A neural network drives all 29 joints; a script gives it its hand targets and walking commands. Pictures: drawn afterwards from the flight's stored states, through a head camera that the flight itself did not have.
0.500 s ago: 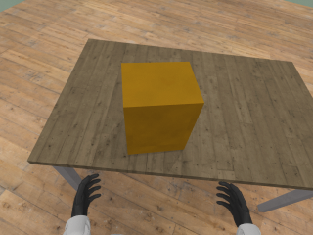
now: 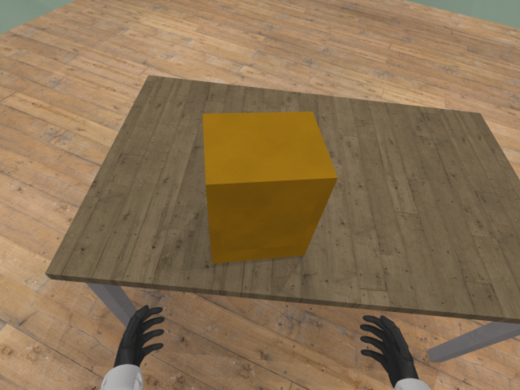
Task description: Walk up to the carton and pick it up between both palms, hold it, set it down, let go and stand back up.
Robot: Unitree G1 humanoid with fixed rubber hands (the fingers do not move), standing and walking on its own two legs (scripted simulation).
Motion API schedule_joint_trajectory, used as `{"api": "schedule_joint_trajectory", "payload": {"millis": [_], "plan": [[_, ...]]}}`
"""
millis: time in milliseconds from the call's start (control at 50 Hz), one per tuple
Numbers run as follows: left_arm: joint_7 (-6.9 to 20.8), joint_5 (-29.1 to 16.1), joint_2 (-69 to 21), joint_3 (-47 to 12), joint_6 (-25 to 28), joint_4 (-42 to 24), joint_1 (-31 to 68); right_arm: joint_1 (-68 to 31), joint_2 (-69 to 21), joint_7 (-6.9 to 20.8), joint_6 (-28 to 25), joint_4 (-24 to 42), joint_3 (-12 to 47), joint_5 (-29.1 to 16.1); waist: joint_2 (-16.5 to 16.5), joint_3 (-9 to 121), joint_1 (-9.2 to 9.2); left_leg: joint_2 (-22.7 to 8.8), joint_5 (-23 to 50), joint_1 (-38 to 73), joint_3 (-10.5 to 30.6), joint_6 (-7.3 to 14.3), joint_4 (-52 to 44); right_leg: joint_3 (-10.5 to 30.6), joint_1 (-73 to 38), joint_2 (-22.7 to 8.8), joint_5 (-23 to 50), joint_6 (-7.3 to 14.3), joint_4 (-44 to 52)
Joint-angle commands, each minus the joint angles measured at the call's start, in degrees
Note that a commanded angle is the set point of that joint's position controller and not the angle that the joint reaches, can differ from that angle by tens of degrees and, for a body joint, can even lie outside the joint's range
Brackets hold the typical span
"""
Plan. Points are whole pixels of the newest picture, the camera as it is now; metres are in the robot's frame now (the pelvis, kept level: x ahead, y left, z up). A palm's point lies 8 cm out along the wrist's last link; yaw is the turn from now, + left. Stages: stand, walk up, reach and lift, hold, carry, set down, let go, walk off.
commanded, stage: set down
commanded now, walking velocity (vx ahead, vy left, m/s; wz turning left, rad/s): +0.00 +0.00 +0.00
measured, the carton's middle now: (259, 192) +0.48 +0.04 -0.04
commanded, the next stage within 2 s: let go in 0.74 s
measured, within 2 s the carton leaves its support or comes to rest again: neither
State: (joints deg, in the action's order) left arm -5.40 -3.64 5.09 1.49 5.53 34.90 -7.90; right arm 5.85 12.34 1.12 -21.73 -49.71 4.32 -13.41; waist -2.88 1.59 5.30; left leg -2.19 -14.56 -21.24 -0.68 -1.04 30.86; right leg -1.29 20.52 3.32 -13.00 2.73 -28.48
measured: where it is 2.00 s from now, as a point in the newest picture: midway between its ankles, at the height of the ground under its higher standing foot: outside the picture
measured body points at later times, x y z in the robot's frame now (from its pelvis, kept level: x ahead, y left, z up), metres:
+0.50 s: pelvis +0.00 +0.01 +0.00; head +0.02 +0.04 +0.45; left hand +0.16 +0.22 -0.10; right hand +0.19 -0.21 -0.09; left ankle +0.01 +0.13 -0.73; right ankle +0.01 -0.09 -0.73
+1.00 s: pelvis +0.00 +0.01 +0.00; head +0.03 +0.04 +0.45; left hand +0.16 +0.22 -0.11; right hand +0.16 -0.22 -0.09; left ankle +0.01 +0.13 -0.73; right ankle +0.01 -0.09 -0.73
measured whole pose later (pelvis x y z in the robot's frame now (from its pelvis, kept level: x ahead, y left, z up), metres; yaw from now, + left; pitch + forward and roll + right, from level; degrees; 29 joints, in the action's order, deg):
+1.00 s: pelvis +0.00 +0.01 +0.00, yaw +0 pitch +1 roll -1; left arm -3.2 -2.0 7.5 1.5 -7.3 33.0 -8.1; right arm 8.7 12.3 -0.4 -14.2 -48.6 4.3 -7.7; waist -2.9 -1.8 3.1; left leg -2.2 -15.3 -16.4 -0.7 -0.7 30.7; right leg -1.3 15.0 3.3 -13.0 2.7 -26.8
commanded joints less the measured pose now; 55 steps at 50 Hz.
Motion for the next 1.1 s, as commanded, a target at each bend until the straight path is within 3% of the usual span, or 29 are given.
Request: {"api": "schedule_joint_trajectory", "payload": {"millis": [0, 200, 400, 600, 780, 1080], "plan": [[1.7, 2.4, 11.6, 0.8, -0.8, -16.8, 0.6, -3.6, 5.9, -0.7, -0.4, 9.8, -2.7, 6.8, 0.6, 9.4, -1.7, 3.6, 12.4, 11.5, -3.7, -0.1, -8.4, 4.5, -18.2, -3.1, 6.2, -1.2, 8.5], [2.1, 4.2, 11.9, 0.7, -5.0, -17.6, 1.0, -2.6, 5.7, -1.5, 2.7, 9.8, -4.2, 8.4, 1.5, 6.4, -2.57, 3.5, 9.6, 11.7, -3.2, -0.6, -9.4, 4.1, -18.6, -3.3, 3.8, -1.0, 9.8], [3.1, 5.8, 12.9, 1.0, -8.1, -18.9, 0.0, 0.7, 4.5, -2.3, 4.2, 11.1, -5.0, 9.7, 2.2, 5.7, -3.84, 3.4, 10.5, 13.3, -2.9, -0.6, -9.4, 3.1, -21.0, -3.1, 8.1, -1.1, 9.4], [3.5, 5.9, 13.5, 0.7, -10.5, -17.4, 0.5, 0.9, 3.8, -2.5, 5.1, 11.9, -5.8, 11.1, 2.0, 3.6, -4.94, 2.9, 8.7, 12.8, -2.5, 0.1, -9.5, 2.5, -20.3, -3.2, 7.2, -1.0, 9.3], [3.5, 6.0, 13.7, 0.3, -11.2, -17.5, 0.7, 0.7, 3.0, -2.2, 5.5, 10.9, -6.4, 11.5, 2.3, 3.3, -6.43, 2.7, 7.6, 12.4, -2.1, 0.4, -9.5, 1.7, -19.7, -3.3, 7.4, -0.8, 8.9], [3.0, 6.6, 13.0, 0.4, -11.8, -17.3, 2.0, -0.5, 2.6, -1.2, 6.0, 11.7, -7.7, 12.5, 2.5, 4.4, -6.65, 2.7, 6.3, 11.1, -2.5, 0.7, -9.5, 0.7, -18.2, -3.2, 7.0, -0.7, 7.7]]}}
